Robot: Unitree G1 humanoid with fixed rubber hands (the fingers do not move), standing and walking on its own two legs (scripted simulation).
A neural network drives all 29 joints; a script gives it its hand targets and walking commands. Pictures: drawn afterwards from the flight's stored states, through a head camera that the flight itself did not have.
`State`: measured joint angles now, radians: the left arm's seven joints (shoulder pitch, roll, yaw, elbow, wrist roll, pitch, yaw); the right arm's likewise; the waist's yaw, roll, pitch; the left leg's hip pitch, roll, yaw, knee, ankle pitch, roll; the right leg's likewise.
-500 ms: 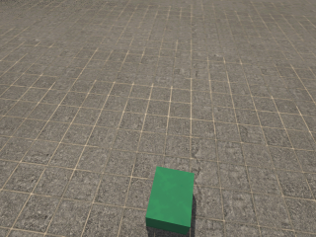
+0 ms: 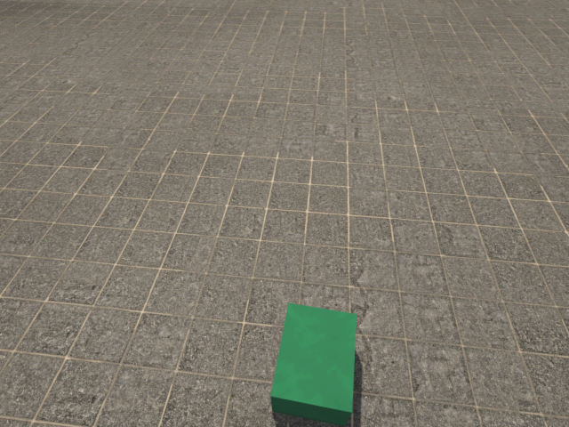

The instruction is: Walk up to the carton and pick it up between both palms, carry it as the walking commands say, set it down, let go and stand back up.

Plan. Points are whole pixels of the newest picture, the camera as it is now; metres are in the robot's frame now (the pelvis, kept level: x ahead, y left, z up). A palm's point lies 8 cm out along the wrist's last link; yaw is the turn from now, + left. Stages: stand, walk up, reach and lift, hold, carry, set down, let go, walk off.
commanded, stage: walk up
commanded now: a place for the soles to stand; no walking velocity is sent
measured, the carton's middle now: (315, 361) +0.47 -0.08 -0.68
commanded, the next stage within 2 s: none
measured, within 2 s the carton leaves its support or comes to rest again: neither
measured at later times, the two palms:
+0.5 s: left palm out of the picture +0.06 +0.24 -0.12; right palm out of the picture +0.05 -0.28 -0.13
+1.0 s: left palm out of the picture +0.09 +0.24 -0.12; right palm out of the picture +0.00 -0.28 -0.13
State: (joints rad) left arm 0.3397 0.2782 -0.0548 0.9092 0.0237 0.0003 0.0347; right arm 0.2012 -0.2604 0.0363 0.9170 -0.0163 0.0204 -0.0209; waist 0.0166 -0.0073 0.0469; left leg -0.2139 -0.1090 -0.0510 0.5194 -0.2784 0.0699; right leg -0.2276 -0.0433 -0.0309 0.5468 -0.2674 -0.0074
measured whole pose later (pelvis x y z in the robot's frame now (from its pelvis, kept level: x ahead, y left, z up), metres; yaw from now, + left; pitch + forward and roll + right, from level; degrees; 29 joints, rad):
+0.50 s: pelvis +0.00 -0.01 +0.00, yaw -5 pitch -2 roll +1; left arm 0.28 0.26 -0.03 0.91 0.02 -0.02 0.04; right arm 0.20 -0.28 0.03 0.95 -0.03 0.02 -0.01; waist 0.01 0.01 0.04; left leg -0.18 -0.06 0.01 0.49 -0.28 0.04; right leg -0.23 0.01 0.03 0.54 -0.28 -0.01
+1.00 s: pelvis -0.01 -0.01 +0.00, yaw -12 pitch -1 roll +2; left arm 0.31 0.25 -0.02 0.86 0.02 -0.02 0.05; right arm 0.20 -0.29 0.02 0.94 -0.03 0.05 -0.01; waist 0.00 0.00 0.05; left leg -0.20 -0.03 0.14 0.52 -0.31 0.05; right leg -0.30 0.05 0.15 0.61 -0.28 -0.01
